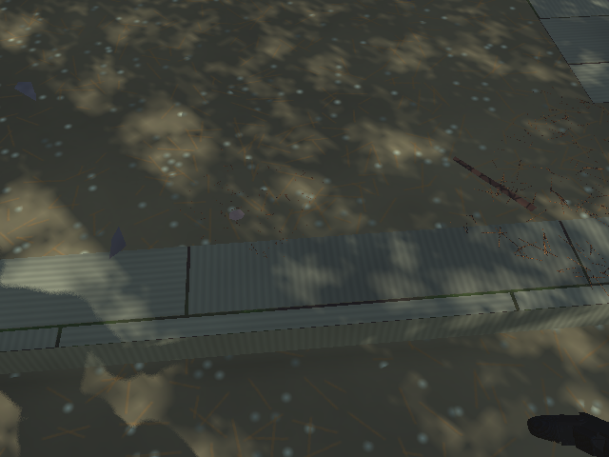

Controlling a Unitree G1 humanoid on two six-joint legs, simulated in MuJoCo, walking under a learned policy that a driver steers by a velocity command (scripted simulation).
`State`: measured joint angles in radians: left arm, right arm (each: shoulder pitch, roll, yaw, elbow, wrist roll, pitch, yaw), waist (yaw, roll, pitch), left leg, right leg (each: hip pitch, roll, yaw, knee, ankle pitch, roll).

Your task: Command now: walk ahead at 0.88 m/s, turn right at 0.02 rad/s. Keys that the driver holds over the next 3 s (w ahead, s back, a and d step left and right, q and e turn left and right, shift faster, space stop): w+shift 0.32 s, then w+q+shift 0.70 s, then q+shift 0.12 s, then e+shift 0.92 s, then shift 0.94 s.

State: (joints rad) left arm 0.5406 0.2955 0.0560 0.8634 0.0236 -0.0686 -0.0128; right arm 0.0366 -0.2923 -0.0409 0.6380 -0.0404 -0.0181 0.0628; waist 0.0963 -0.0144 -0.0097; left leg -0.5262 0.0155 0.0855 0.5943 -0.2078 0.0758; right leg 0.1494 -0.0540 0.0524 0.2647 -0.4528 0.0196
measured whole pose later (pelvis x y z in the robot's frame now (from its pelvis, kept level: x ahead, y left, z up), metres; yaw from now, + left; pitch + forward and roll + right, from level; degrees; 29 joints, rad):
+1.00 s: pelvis +0.86 +0.16 +0.04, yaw +29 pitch +2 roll +1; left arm 0.26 0.20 0.01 0.71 0.05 -0.11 -0.02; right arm 0.25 -0.27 -0.04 0.72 -0.01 0.00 0.01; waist -0.02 0.02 -0.03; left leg -0.60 -0.21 0.11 1.05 -0.48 0.22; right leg -0.38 -0.04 0.05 1.67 -0.23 -0.01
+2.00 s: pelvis +1.28 +0.37 +0.11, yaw +7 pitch +3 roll +2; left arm 0.17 0.32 0.08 0.56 -0.02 0.06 -0.01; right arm 0.13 -0.31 -0.09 0.73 0.02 0.00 -0.02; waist -0.02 0.00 0.04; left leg -0.28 0.11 0.17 0.52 -0.27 -0.05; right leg -0.41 -0.06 -0.03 0.65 -0.23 0.01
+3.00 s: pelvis +1.33 +0.39 +0.11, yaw -6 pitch -1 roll +0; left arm 0.23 0.20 0.06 0.70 0.02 0.01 0.03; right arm 0.18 -0.20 -0.04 0.72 -0.01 -0.02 0.00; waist 0.00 -0.01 0.02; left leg -0.23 -0.01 0.01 0.57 -0.32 0.02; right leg -0.25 0.03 0.11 0.56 -0.29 0.02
